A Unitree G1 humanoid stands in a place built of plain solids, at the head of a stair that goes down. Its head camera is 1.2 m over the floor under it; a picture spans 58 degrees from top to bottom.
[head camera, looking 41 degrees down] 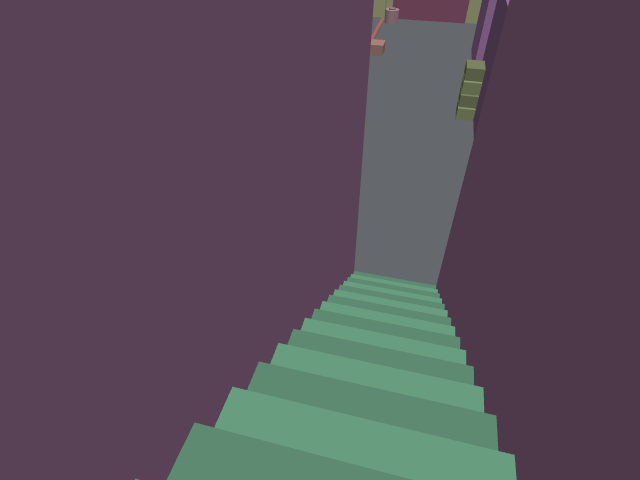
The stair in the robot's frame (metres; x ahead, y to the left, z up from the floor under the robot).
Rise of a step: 0.19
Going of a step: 0.25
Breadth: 1.10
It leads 14 degrees to the right of straight ahead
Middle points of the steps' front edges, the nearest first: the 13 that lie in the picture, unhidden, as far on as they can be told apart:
0.55 -0.11 -0.19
0.80 -0.17 -0.39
1.04 -0.23 -0.58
1.29 -0.30 -0.78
1.53 -0.36 -0.97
1.78 -0.42 -1.17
2.02 -0.48 -1.36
2.27 -0.54 -1.56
2.51 -0.61 -1.75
2.75 -0.67 -1.95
3.00 -0.73 -2.14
3.24 -0.79 -2.34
3.49 -0.86 -2.53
